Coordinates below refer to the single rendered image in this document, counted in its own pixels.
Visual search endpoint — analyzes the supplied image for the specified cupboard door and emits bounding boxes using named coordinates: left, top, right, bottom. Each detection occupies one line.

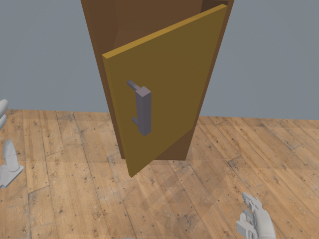
left=102, top=4, right=228, bottom=178

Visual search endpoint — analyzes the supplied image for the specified handle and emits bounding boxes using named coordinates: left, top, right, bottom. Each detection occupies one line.
left=127, top=80, right=152, bottom=136

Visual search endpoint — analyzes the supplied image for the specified robot left hand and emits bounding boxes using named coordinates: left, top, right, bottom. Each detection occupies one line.
left=0, top=99, right=23, bottom=189

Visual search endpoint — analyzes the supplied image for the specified robot right hand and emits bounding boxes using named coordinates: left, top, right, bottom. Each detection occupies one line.
left=236, top=192, right=276, bottom=239

